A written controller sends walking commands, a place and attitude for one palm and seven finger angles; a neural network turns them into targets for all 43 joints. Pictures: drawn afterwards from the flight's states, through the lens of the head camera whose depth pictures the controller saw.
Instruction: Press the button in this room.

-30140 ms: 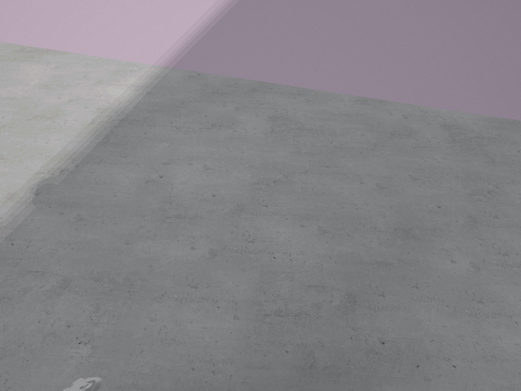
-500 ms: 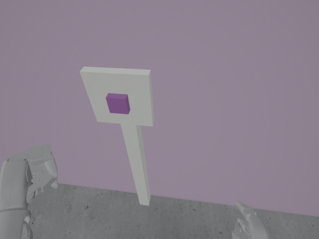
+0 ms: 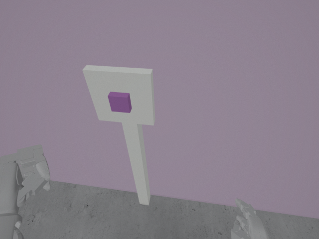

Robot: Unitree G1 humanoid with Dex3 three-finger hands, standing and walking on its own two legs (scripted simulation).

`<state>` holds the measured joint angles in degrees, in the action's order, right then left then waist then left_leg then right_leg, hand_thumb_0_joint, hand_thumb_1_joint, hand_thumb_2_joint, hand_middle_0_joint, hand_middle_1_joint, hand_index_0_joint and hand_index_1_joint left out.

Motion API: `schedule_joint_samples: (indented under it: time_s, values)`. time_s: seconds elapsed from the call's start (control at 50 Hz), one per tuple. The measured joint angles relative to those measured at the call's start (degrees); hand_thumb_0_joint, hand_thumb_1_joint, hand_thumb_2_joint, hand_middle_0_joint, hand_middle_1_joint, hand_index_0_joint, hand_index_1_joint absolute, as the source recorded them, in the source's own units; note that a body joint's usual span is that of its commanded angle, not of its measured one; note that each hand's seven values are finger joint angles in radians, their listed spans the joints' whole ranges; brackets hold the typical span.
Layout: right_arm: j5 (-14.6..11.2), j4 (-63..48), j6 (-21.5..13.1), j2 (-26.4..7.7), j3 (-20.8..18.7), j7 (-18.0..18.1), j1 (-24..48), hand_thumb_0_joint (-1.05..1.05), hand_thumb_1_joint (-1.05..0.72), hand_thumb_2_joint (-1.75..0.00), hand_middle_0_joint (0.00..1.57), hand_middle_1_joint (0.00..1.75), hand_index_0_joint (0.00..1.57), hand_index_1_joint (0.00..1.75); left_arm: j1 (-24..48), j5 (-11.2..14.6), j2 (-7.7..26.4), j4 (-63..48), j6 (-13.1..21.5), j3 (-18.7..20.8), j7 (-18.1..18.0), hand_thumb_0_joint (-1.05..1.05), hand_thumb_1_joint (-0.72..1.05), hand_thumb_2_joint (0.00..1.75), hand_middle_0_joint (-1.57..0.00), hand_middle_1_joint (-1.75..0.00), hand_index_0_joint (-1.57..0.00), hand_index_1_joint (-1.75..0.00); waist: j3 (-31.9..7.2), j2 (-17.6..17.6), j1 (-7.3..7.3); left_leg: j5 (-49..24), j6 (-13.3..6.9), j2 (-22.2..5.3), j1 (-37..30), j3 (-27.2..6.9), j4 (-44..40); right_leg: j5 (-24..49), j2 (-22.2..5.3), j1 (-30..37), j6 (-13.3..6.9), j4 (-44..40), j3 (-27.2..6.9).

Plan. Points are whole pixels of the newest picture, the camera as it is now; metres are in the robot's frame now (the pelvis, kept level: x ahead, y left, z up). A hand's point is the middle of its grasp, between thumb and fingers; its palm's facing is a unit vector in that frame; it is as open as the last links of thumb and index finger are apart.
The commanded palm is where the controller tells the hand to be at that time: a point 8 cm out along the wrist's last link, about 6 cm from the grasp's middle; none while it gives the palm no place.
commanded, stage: step back with the hand held close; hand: left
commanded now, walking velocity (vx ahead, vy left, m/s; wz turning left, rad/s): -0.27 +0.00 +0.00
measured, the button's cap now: (120, 101) +0.48 +0.19 +0.10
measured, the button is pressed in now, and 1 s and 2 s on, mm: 0 0 0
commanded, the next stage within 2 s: stop stepping back and stand still in 1.38 s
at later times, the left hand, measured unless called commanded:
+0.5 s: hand (31, 188) +0.15 +0.26 +0.15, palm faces +0.33 -0.81 -0.48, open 3.1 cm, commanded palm +0.09 +0.30 +0.17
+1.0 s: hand out of the picture +0.08 +0.27 +0.16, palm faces +0.39 -0.80 -0.45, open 3.1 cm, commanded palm +0.02 +0.30 +0.17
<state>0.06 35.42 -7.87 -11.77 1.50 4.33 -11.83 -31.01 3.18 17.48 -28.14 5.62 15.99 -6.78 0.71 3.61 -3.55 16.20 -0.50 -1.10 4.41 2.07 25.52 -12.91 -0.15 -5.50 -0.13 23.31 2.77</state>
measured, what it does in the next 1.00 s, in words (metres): shifts its weight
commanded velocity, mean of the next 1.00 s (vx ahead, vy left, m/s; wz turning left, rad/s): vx -0.30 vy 0.00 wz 0.01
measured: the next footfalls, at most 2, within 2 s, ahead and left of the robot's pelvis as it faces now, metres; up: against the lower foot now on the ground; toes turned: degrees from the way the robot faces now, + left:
right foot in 1.54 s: -0.31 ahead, -0.10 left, +0.00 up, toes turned -5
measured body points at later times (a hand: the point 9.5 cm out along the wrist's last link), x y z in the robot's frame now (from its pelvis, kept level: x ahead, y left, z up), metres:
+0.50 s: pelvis -0.04 +0.02 -0.01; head -0.02 +0.03 +0.44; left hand +0.13 +0.30 +0.18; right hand +0.13 -0.22 -0.08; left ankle -0.02 +0.11 -0.74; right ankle +0.00 -0.12 -0.74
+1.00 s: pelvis -0.11 +0.02 -0.02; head -0.08 +0.05 +0.43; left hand +0.06 +0.31 +0.18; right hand +0.06 -0.21 -0.09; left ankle -0.02 +0.11 -0.74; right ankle -0.06 -0.11 -0.74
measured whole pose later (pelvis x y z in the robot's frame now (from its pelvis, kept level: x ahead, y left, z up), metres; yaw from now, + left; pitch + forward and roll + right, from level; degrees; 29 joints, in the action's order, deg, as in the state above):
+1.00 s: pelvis -0.11 +0.02 -0.02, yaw +1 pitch +1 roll -2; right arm 0.9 33.0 -6.1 -10.8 0.8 3.5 -11.6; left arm -34.3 0.9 22.2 -36.1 15.5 24.4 -8.4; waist 2.3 -1.0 0.4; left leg 11.1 -2.7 -0.5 27.2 1.4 37.4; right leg -13.9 3.0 -22.1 1.3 35.2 -3.1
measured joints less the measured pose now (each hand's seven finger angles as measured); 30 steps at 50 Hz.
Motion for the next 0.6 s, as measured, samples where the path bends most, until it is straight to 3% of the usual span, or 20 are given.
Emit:
schedule_joint_samples:
  time_s: [0.14,0.3,0.44,0.6]
  values:
    - [0.2,-1.8,3.6,-0.8,-0.1,-0.7,0.7,0.01,-0.9,-0.9,0.2,0.3,0.2,0.3,0.1,-0.5,0.7,1.1,2.7,3.8,0.2,0.02,0.89,0.9,-1.31,-1.5,-1.3,-1.5,-0.2,-0.1,1.85,-0.6,-0.2,-0.5,4.1,0.3,0.5,1.9,0.5,-3.3,0.2,-1.5,-0.3]
    - [-0.3,-3.8,7.4,-1.6,-2.3,-0.5,1.3,0.01,-0.9,-0.9,0.2,0.3,0.2,0.3,-4.4,-0.8,2.9,-2.5,3.2,3.1,0.1,0.02,0.89,0.9,-1.3,-1.5,-1.3,-1.5,0.9,-1.8,4.0,-1.6,-1.1,0.5,8.4,1.2,1.4,2.7,-0.6,-8.2,1.1,0.3,-1.2]
    - [-0.6,-4.8,7.7,-0.7,-2.4,-0.2,1.3,0.01,-0.91,-0.9,0.2,0.3,0.2,0.3,-5.5,-1.0,5.3,-5.4,4.1,5.5,-0.8,0.02,0.89,0.89,-1.3,-1.49,-1.3,-1.5,1.3,-3.9,4.07,-1.8,-1.7,1.1,11.4,1.7,3.9,2.7,-1.3,-11.7,1.5,3.5,-1.8]
    - [-0.4,-5.7,5.4,0.2,-1.1,-0.4,1.0,0.01,-0.9,-0.9,0.2,0.3,0.2,0.3,-4.6,-1.9,4.0,-6.8,5.4,5.9,-1.4,0.02,0.89,0.9,-1.31,-1.5,-1.3,-1.5,0.8,-4.2,3.49,-1.4,-2.1,1.1,15.7,1.5,9.0,2.4,-1.4,-15.6,1.5,8.1,-1.6]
